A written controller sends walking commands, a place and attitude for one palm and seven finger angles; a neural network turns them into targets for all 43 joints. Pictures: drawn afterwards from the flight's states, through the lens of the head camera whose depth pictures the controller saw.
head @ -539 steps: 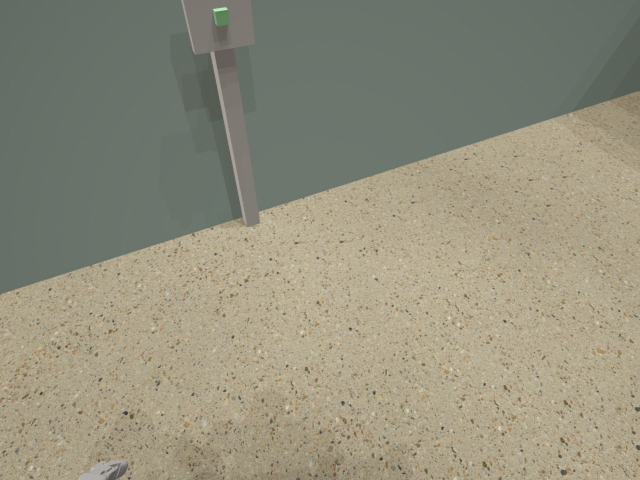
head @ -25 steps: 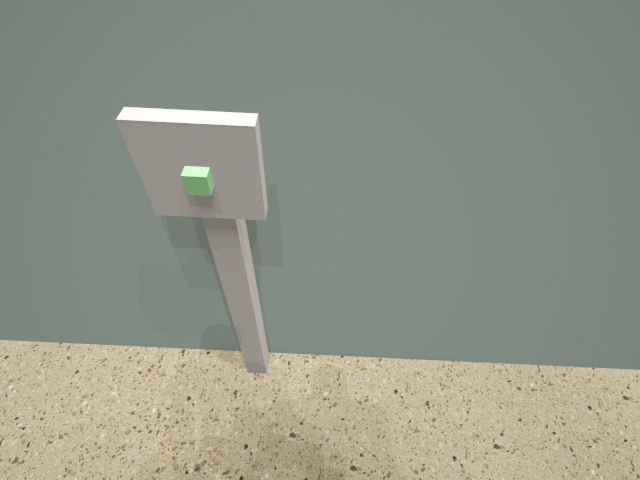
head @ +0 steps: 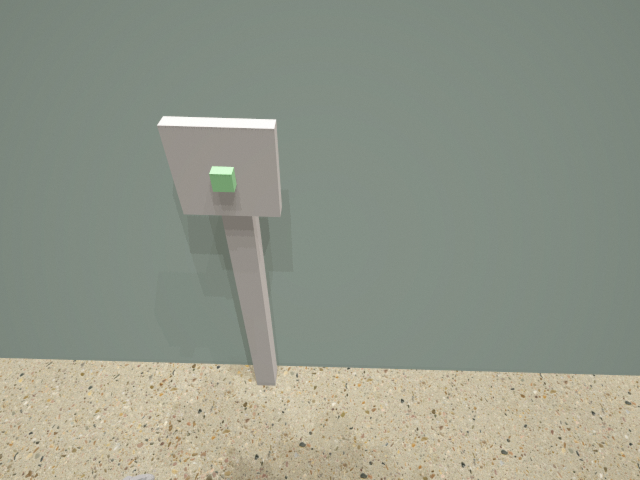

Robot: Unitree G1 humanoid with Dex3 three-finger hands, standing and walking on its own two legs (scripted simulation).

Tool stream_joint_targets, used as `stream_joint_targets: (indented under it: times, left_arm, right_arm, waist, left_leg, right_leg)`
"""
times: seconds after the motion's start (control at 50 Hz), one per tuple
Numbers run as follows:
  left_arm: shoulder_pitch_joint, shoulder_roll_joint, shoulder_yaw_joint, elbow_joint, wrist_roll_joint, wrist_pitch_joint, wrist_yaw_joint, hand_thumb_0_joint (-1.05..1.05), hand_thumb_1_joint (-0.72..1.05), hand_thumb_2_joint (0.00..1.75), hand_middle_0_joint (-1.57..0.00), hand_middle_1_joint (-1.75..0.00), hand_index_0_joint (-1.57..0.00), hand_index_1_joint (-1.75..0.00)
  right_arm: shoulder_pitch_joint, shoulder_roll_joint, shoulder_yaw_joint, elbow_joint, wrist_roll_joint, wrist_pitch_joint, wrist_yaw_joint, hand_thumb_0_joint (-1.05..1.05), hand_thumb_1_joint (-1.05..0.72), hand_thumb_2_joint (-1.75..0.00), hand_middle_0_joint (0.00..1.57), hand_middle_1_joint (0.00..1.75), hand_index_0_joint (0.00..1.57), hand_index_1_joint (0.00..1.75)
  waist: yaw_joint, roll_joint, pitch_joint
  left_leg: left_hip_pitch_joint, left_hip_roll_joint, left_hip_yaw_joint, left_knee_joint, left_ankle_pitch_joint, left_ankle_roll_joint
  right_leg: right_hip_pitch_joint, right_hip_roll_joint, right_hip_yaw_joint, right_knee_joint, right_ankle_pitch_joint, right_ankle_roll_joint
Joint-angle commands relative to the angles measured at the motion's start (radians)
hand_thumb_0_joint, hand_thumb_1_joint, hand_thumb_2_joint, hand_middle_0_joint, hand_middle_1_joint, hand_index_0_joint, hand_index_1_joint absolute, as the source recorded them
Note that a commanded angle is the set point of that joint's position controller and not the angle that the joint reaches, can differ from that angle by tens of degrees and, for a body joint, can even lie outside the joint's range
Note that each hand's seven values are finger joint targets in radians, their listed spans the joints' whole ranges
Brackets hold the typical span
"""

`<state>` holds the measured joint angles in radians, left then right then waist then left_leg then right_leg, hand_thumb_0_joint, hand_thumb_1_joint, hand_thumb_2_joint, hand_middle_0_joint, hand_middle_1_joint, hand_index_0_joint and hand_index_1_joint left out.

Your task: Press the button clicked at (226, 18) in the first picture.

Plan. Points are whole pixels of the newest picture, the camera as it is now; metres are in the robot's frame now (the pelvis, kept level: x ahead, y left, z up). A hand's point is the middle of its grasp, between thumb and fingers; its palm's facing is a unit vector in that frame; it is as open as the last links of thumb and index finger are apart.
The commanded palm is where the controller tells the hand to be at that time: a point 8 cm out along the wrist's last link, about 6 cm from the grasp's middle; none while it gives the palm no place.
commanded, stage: come to a stop and stand still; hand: left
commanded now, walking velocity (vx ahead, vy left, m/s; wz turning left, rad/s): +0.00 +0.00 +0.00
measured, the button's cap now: (223, 178) +0.55 +0.20 +0.09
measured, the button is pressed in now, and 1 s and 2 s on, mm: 0 0 0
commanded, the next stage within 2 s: look again from close up in 0.20 s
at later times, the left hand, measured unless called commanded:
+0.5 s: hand out of the picture +0.03 +0.22 -0.16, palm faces -0.03 -0.95 -0.30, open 7.4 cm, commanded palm none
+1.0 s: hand out of the picture +0.07 +0.19 -0.16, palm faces -0.01 -0.97 -0.26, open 7.4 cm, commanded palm none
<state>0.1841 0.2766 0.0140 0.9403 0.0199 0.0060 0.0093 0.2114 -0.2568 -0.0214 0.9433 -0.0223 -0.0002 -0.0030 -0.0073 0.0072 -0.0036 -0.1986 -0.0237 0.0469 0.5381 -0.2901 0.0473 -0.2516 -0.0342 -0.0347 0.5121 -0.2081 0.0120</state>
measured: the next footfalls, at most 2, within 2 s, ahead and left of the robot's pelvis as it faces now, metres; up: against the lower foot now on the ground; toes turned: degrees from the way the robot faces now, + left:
none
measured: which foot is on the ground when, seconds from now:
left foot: down 0.00-1.00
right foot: down 0.00-1.00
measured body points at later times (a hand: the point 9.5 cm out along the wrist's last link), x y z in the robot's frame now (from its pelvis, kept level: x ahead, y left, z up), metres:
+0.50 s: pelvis +0.00 -0.01 +0.01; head +0.00 -0.01 +0.46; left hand +0.03 +0.27 -0.13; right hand +0.04 -0.30 -0.13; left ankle +0.01 +0.09 -0.73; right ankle +0.05 -0.13 -0.73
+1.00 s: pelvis +0.02 -0.02 +0.01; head +0.01 -0.01 +0.46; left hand +0.07 +0.24 -0.14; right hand +0.07 -0.28 -0.14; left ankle +0.01 +0.09 -0.73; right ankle +0.05 -0.13 -0.73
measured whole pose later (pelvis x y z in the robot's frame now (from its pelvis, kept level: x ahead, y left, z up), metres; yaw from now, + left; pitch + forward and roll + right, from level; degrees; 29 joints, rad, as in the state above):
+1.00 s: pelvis +0.02 -0.02 +0.01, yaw +0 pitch -2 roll +0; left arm 0.21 0.25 -0.01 1.09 0.02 -0.01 0.02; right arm 0.19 -0.25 0.01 1.12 -0.02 0.00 0.00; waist 0.00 -0.01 0.00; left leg -0.13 0.00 0.03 0.43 -0.26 0.02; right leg -0.19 -0.01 -0.05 0.41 -0.19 0.00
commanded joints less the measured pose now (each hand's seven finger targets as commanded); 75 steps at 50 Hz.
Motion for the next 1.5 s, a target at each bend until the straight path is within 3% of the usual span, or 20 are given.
stream_joint_targets:
  times: [0.0, 0.18, 0.6, 0.84, 0.88, 0.9, 0.96, 1.02, 1.08, 1.14, 1.18, 1.22, 1.26, 1.3, 1.34, 1.4, 1.48]
  left_arm:
    - [-0.026, 0.189, 0.038, -0.058, 0.003, -0.024, 0.007, 0.0, 0.9, 0.9, -0.2, -0.3, -0.2, -0.3]
    - [-0.022, 0.221, 0.028, -0.005, -0.001, -0.032, 0.002, 0.0, 0.9, 0.9, -0.2, -0.3, -0.2, -0.3]
    - [-0.001, 0.184, 0.003, 0.098, -0.008, -0.041, 0.014, 0.0, 0.9, 0.9, -0.2, -0.3, -0.2, -0.3]
    - [-0.013, 0.171, 0.005, 0.09, -0.006, -0.042, 0.016, 0.0, 0.9, 0.9, -0.2, -0.3, -0.2, -0.3]
    - [0.041, 0.08, -0.013, 0.114, -0.008, -0.03, 0.019, 0.0, 0.9, 0.9, -0.2, -0.3, -0.2, -0.3]
    - [0.057, 0.068, -0.016, 0.119, -0.005, -0.024, 0.019, 0.0, 0.9, 0.9, -0.2, -0.3, -0.2, -0.3]
    - [0.091, 0.074, -0.006, 0.116, 0.0, -0.013, 0.012, 0.0, 0.9, 0.9, -0.2, -0.3, -0.2, -0.3]
    - [0.124, 0.064, 0.001, 0.108, 0.001, -0.015, 0.008, 0.0, 0.9, 0.9, -0.2, -0.3, -0.2, -0.3]
    - [0.154, 0.04, 0.004, 0.112, 0.0, -0.021, 0.005, 0.0, 0.9, 0.9, -0.2, -0.3, -0.2, -0.3]
    - [0.174, -0.006, 0.002, 0.113, 0.001, -0.025, 0.005, 0.0, 0.9, 0.9, -0.2, -0.3, -0.2, -0.3]
    - [0.198, -0.04, -0.006, 0.13, 0.0, -0.028, 0.015, 0.0, 0.9, 0.9, -0.2, -0.3, -0.2, -0.3]
    - [0.246, -0.044, -0.004, 0.153, -0.007, -0.029, 0.029, 0.0, 0.9, 0.9, -0.2, -0.3, -0.2, -0.3]
    - [0.277, -0.025, 0.0, 0.166, -0.016, -0.03, 0.043, 0.0, 0.9, 0.9, -0.2, -0.3, -0.2, -0.3]
    - [0.262, -0.008, 0.006, 0.15, -0.015, -0.025, 0.05, 0.0, 0.9, 0.9, -0.2, -0.3, -0.2, -0.3]
    - [0.253, -0.015, 0.015, 0.126, -0.013, -0.015, 0.054, 0.0, 0.9, 0.9, -0.2, -0.3, -0.2, -0.3]
    - [0.216, -0.042, 0.022, 0.092, -0.006, -0.004, 0.051, 0.0, 0.9, 0.9, -0.2, -0.3, -0.2, -0.3]
    - [0.158, -0.075, 0.029, 0.052, -0.003, 0.005, 0.043, 0.0, 0.9, 0.9, -0.2, -0.3, -0.2, -0.3]
  right_arm:
    - [-0.053, -0.226, -0.053, -0.07, -0.003, -0.026, -0.002, 0.0, -0.9, -0.9, 0.2, 0.3, 0.2, 0.3]
    - [-0.046, -0.254, -0.04, -0.01, 0.001, -0.024, 0.004, 0.0, -0.9, -0.9, 0.2, 0.3, 0.2, 0.3]
    - [-0.052, -0.211, -0.011, 0.115, 0.012, -0.027, -0.003, 0.0, -0.9, -0.9, 0.2, 0.3, 0.2, 0.3]
    - [-0.068, -0.194, -0.012, 0.123, 0.011, -0.027, -0.005, 0.0, -0.9, -0.9, 0.2, 0.3, 0.2, 0.3]
    - [-0.026, -0.104, 0.011, 0.145, 0.005, -0.016, -0.003, 0.0, -0.9, -0.9, 0.2, 0.3, 0.2, 0.3]
    - [-0.003, -0.088, 0.014, 0.152, 0.004, -0.009, -0.002, 0.0, -0.9, -0.9, 0.2, 0.3, 0.2, 0.3]
    - [0.019, -0.084, 0.012, 0.151, -0.001, -0.002, -0.001, 0.0, -0.9, -0.9, 0.2, 0.3, 0.2, 0.3]
    - [0.051, -0.076, 0.01, 0.148, 0.0, -0.007, -0.002, 0.0, -0.9, -0.9, 0.2, 0.3, 0.2, 0.3]
    - [0.086, -0.064, 0.007, 0.155, 0.005, -0.018, -0.007, 0.0, -0.9, -0.9, 0.2, 0.3, 0.2, 0.3]
    - [0.136, -0.07, -0.001, 0.171, 0.011, -0.028, -0.016, 0.0, -0.9, -0.9, 0.2, 0.3, 0.2, 0.3]
    - [0.159, -0.059, -0.001, 0.183, 0.015, -0.033, -0.031, 0.0, -0.9, -0.9, 0.2, 0.3, 0.2, 0.3]
    - [0.177, -0.028, 0.003, 0.188, 0.02, -0.034, -0.048, 0.0, -0.9, -0.9, 0.2, 0.3, 0.2, 0.3]
    - [0.177, -0.006, 0.001, 0.182, 0.026, -0.03, -0.059, 0.0, -0.9, -0.9, 0.2, 0.3, 0.2, 0.3]
    - [0.178, -0.002, -0.008, 0.175, 0.029, -0.024, -0.062, 0.0, -0.9, -0.9, 0.2, 0.3, 0.2, 0.3]
    - [0.192, 0.01, -0.02, 0.167, 0.028, -0.02, -0.063, 0.0, -0.9, -0.9, 0.2, 0.3, 0.2, 0.3]
    - [0.194, 0.007, -0.037, 0.156, 0.022, -0.013, -0.063, 0.0, -0.9, -0.9, 0.2, 0.3, 0.2, 0.3]
    - [0.178, 0.006, -0.046, 0.142, 0.014, -0.015, -0.06, 0.0, -0.9, -0.9, 0.2, 0.3, 0.2, 0.3]
  waist:
    - [0.011, 0.021, 0.06]
    - [0.004, -0.015, 0.046]
    - [0.004, -0.019, 0.001]
    - [0.006, -0.012, 0.014]
    - [0.006, -0.025, -0.002]
    - [0.006, -0.033, 0.004]
    - [0.014, -0.044, 0.102]
    - [0.012, -0.042, 0.114]
    - [0.008, -0.007, 0.126]
    - [0.001, 0.083, 0.124]
    - [0.003, 0.085, 0.085]
    - [0.006, 0.041, 0.039]
    - [0.006, -0.019, 0.014]
    - [-0.001, -0.024, 0.026]
    - [-0.004, -0.02, 0.001]
    - [-0.012, 0.014, 0.004]
    - [-0.01, 0.08, 0.048]
  left_leg:
    - [-0.16, 0.138, -0.191, -0.264, -0.179, 0.016]
    - [-0.115, 0.129, -0.172, -0.256, -0.146, 0.003]
    - [-0.007, 0.137, -0.126, -0.226, 0.133, -0.017]
    - [0.004, 0.138, -0.122, -0.237, 0.149, -0.023]
    - [0.011, 0.129, -0.102, -0.227, 0.073, -0.034]
    - [0.001, 0.122, -0.098, -0.218, 0.005, -0.034]
    - [-0.082, 0.103, -0.089, -0.202, -0.154, -0.026]
    - [-0.094, 0.107, -0.093, -0.178, -0.165, -0.014]
    - [-0.088, 0.125, -0.108, -0.166, -0.126, -0.001]
    - [-0.032, 0.186, -0.164, -0.205, -0.007, 0.033]
    - [0.051, 0.194, -0.127, -0.143, 0.393, 0.037]
    - [0.094, 0.164, -0.066, -0.046, 0.709, 0.007]
    - [0.068, 0.133, -0.045, -0.028, 0.715, -0.028]
    - [0.053, 0.128, -0.038, -0.05, 0.681, -0.037]
    - [0.084, 0.135, -0.029, -0.044, 0.718, -0.032]
    - [0.135, 0.166, -0.039, -0.05, 0.779, -0.012]
    - [0.143, 0.236, -0.105, -0.108, 0.788, 0.052]
  right_leg:
    - [0.045, -0.054, 0.078, -0.098, -0.088, -0.047]
    - [0.025, -0.082, 0.121, -0.17, -0.149, -0.047]
    - [0.111, -0.1, 0.111, -0.188, 0.088, -0.044]
    - [0.122, -0.098, 0.108, -0.2, 0.111, -0.042]
    - [0.122, -0.096, 0.106, -0.207, 0.002, -0.031]
    - [0.114, -0.09, 0.109, -0.205, -0.08, -0.032]
    - [0.051, -0.09, 0.141, -0.215, -0.26, -0.048]
    - [0.035, -0.083, 0.147, -0.188, -0.273, -0.064]
    - [0.027, -0.062, 0.116, -0.128, -0.201, -0.071]
    - [0.003, -0.015, 0.027, -0.003, -0.05, -0.059]
    - [0.022, -0.014, -0.005, 0.033, 0.125, -0.046]
    - [0.098, -0.044, 0.026, 0.009, 0.38, -0.045]
    - [0.179, -0.08, 0.05, -0.005, 0.676, -0.041]
    - [0.188, -0.095, 0.051, 0.013, 0.77, -0.04]
    - [0.162, -0.095, 0.043, 0.032, 0.729, -0.035]
    - [0.074, -0.063, 0.027, 0.054, 0.525, -0.027]
    - [-0.031, -0.014, 0.01, 0.09, 0.027, -0.019]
